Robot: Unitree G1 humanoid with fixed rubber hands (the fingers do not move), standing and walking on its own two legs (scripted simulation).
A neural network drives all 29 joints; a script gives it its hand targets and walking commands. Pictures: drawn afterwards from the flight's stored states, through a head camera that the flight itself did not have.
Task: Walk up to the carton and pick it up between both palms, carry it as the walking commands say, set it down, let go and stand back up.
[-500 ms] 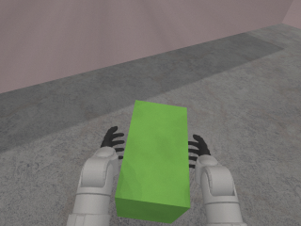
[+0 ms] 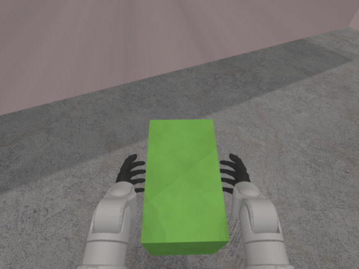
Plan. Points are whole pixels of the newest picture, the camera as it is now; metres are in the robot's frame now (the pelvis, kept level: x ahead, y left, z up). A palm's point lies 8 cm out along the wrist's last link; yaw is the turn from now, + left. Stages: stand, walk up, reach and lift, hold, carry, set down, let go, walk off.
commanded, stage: carry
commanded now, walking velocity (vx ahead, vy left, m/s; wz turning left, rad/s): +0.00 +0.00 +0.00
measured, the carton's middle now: (182, 187) +0.35 +0.00 -0.03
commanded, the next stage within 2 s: hold in 0.92 s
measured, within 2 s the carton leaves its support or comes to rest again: neither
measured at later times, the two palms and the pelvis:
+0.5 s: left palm (133, 199) +0.27 +0.11 +0.05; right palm (252, 200) +0.27 -0.14 +0.06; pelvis -0.02 -0.02 +0.00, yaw +0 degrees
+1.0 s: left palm (134, 199) +0.27 +0.11 +0.05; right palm (253, 200) +0.27 -0.14 +0.06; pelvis -0.02 -0.02 +0.00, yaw +0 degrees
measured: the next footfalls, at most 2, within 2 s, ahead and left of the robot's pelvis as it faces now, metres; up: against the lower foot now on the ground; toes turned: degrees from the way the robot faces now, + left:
none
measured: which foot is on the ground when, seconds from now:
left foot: down 0.00-1.00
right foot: down 0.00-1.00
